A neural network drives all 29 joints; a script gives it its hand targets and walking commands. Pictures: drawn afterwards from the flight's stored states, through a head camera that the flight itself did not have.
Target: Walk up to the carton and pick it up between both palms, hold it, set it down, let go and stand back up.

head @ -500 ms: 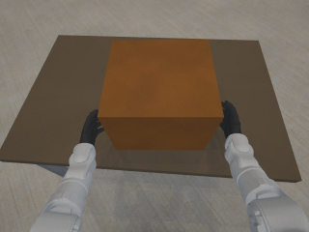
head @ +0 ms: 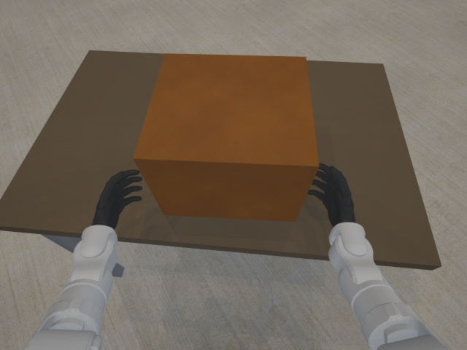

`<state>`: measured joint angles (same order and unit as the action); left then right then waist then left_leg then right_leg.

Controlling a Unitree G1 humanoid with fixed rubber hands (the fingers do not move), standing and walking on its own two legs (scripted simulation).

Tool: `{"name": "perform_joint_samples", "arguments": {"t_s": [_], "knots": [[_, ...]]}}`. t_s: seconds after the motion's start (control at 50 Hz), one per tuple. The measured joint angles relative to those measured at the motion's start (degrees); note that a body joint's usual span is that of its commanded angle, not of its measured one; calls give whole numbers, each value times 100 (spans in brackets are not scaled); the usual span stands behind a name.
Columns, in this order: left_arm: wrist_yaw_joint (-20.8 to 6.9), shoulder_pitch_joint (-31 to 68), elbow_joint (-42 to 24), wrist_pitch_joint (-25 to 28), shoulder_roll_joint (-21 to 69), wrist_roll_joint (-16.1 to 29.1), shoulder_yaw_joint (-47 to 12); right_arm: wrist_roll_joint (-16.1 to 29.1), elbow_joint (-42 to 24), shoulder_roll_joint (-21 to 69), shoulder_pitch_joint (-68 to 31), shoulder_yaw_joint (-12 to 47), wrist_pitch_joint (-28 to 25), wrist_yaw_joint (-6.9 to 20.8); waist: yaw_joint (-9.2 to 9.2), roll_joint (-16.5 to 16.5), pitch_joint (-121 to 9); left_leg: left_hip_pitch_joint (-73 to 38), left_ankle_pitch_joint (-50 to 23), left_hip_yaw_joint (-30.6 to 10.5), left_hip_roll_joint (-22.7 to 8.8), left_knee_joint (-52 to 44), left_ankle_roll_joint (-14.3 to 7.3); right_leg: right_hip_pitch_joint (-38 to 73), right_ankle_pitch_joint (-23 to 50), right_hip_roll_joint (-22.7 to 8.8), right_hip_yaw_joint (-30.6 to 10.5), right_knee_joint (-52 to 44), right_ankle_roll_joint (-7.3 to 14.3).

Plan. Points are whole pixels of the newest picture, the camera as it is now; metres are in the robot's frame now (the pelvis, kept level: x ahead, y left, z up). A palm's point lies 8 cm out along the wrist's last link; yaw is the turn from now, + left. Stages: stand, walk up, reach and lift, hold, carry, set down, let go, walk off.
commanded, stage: set down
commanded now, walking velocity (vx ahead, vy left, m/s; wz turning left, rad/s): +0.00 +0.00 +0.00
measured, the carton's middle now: (231, 139) +0.52 +0.03 -0.02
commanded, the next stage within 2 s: none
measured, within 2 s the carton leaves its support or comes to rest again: rests again in 1.04 s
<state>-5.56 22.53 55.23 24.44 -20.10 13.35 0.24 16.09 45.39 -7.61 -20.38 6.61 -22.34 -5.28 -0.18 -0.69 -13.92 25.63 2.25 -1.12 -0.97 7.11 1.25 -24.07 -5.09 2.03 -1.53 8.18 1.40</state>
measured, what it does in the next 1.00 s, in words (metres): shifts its weight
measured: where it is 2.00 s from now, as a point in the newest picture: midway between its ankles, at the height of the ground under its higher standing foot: outside the picture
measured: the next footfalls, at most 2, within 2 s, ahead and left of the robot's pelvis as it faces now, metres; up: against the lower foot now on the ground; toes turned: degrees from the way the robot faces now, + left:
none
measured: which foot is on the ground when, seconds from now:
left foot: down 0.00-1.00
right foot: down 0.00-1.00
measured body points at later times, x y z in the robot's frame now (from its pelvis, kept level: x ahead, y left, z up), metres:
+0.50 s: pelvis -0.10 +0.04 -0.01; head -0.04 +0.04 +0.43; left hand +0.32 +0.25 +0.04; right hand +0.32 -0.14 +0.04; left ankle -0.04 +0.14 -0.75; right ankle -0.07 -0.10 -0.75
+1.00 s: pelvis -0.05 +0.03 -0.01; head +0.02 +0.04 +0.43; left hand +0.40 +0.23 +0.06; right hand +0.41 -0.14 +0.07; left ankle -0.05 +0.14 -0.75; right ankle -0.07 -0.10 -0.75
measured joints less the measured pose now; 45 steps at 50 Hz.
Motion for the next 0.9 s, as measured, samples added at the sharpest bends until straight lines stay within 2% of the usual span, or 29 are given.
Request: {"name": "perform_joint_samples", "arguments": {"t_s": [0.06, 0.16, 0.26, 0.44, 0.58, 0.68, 0.9], "knots": [[-55, 108, 334, -61, 8, 63, -7, 43, 251, -109, -163, 58, 57, 63, 43, 55, 109, -101, 17, -7, 37, 2, -4, 28, -15, -38, -76, 109, -181], [-37, 169, 522, -11, -11, 217, -121, 196, 708, -184, -303, 70, 4, 196, 66, -10, 116, 13, 47, -42, 110, 104, -96, -70, -48, -91, -102, 182, -75], [-14, 365, 557, 50, 19, 260, -281, 368, 938, -281, -699, 54, -115, 312, 52, -97, 70, 304, -18, -66, 145, 370, -87, -318, 65, -119, -112, 358, -175], [113, 1420, 1073, -113, 136, 75, -484, 537, 2379, -277, -1997, -196, -107, 488, 77, -39, -112, 934, -40, -16, 196, 957, -123, -989, -150, -232, 17, 1038, -262], [303, 2097, 1344, -415, 291, 97, -354, 402, 2490, -307, -2583, -270, 75, 425, 135, -11, -196, 1388, 38, 176, 171, 1327, -208, -1511, -305, -288, -5, 1399, -282], [420, 2321, 1268, -554, 329, -22, -284, 419, 2503, -391, -3026, -302, 240, 411, 145, -92, -352, 1580, 118, 259, 179, 1468, -240, -1732, -268, -309, -62, 1515, -306], [441, 2640, 1419, -672, 318, 12, -388, 456, 3026, -412, -3583, -353, 469, 472, 173, -179, -447, 1336, 292, 196, 257, 1316, -239, -1481, -115, -367, -48, 1338, -330]]}}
